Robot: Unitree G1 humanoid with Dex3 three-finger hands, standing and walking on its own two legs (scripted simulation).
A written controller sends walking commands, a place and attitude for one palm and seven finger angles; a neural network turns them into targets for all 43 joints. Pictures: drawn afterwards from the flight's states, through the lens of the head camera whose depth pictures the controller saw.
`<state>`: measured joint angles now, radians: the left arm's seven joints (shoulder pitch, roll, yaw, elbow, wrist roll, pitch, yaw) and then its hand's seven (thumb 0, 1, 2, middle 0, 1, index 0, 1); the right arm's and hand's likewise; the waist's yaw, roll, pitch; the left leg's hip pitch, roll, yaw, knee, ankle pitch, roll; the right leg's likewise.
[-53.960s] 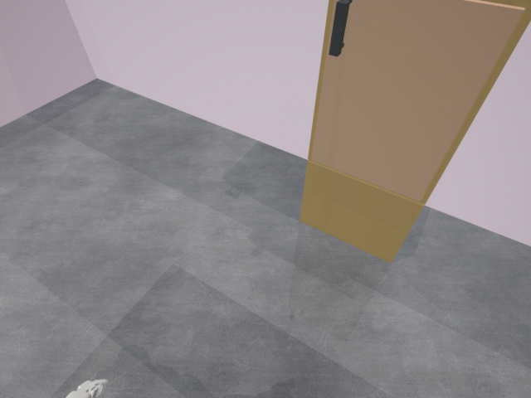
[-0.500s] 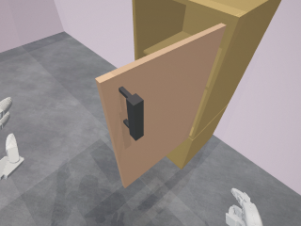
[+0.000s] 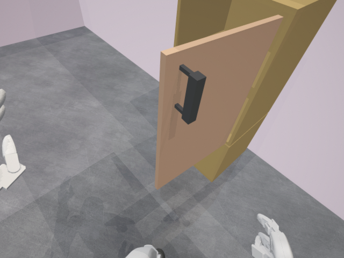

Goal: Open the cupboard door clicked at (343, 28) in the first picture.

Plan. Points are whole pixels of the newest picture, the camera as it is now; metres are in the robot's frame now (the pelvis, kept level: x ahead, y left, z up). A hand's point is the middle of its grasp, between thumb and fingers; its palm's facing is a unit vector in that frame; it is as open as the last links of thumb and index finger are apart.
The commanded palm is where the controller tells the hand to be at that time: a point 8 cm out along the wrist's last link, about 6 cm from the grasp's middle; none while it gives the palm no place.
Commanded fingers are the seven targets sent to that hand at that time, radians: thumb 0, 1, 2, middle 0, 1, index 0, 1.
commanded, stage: stop stepping back and stand still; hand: left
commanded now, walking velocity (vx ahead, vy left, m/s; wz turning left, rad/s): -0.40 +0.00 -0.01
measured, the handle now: (186, 94) +0.43 +0.01 +0.17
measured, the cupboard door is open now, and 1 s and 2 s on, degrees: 85 85 85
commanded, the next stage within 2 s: let the arm hang, fingers relaxed in 1.00 s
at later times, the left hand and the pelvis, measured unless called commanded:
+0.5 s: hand out of the picture +0.12 +0.34 +0.20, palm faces +0.43 -0.86 -0.26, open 7.4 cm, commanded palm +0.03 +0.37 +0.20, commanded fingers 0.00 0.90 0.90 -0.20 -0.30 -0.20 -0.30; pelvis -0.13 +0.08 +0.01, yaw -3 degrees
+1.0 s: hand out of the picture +0.03 +0.36 +0.17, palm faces +0.37 -0.83 -0.42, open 7.4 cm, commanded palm -0.01 +0.41 +0.20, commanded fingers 0.00 0.90 0.90 -0.20 -0.30 -0.20 -0.30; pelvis -0.17 +0.12 +0.00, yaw -3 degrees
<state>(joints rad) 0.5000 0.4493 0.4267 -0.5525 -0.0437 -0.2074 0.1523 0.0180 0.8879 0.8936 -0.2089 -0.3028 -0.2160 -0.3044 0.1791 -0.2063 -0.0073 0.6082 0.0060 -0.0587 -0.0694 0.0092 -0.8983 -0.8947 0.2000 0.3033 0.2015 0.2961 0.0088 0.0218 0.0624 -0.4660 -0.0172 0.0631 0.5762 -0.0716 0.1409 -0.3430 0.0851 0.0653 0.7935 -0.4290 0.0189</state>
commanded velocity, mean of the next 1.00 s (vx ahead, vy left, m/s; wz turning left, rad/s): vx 0.13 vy -0.10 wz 0.00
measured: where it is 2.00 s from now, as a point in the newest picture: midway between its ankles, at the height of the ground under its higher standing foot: outside the picture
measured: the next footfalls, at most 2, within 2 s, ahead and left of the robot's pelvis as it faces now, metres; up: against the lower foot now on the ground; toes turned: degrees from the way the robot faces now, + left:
right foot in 0.26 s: -0.19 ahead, -0.08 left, +0.00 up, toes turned -6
left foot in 0.38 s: -0.04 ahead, +0.12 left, +0.00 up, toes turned -3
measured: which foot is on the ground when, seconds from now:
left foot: down 0.00-0.22, up 0.24-0.36, down 0.38-0.88, up 0.90-1.00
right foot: up 0.00-0.24, down 0.26-0.40, up 0.42-0.90, down 0.92-1.00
